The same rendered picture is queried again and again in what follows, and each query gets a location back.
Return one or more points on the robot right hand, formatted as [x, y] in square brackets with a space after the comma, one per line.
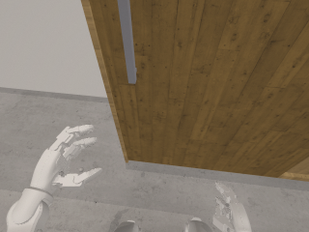
[235, 218]

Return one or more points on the handle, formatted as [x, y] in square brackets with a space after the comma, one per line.
[127, 35]

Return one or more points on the robot left hand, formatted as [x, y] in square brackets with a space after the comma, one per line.
[54, 160]

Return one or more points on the wardrobe door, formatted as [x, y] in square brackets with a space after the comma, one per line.
[301, 168]
[220, 84]

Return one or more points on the right robot thigh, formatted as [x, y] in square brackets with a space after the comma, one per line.
[196, 226]

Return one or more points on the robot thigh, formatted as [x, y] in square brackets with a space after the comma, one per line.
[196, 226]
[128, 226]

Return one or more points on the robot left forearm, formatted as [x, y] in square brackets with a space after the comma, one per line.
[30, 212]

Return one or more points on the left robot thigh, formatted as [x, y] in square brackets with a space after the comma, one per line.
[128, 226]

